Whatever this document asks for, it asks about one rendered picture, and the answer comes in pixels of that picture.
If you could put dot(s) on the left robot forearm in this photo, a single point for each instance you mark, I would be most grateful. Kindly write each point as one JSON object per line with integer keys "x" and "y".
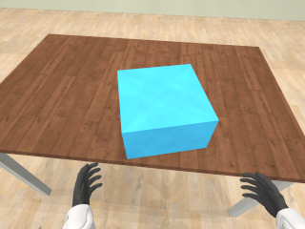
{"x": 80, "y": 217}

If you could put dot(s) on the right robot forearm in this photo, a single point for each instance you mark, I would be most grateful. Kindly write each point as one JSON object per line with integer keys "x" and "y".
{"x": 289, "y": 218}

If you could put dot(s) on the table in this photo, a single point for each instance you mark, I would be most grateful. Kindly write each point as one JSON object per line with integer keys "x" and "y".
{"x": 62, "y": 101}

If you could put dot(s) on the carton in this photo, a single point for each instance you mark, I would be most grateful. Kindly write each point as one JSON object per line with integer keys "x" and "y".
{"x": 163, "y": 110}

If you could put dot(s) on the robot right hand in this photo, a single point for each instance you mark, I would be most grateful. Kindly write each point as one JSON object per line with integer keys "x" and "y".
{"x": 267, "y": 193}

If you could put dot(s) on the robot left hand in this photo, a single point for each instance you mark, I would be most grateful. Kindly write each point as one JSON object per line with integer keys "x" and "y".
{"x": 82, "y": 190}

